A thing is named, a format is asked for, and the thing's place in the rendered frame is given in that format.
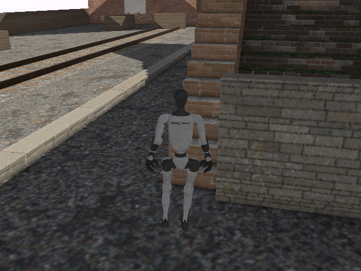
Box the stairs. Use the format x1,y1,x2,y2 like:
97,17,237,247
169,0,248,189

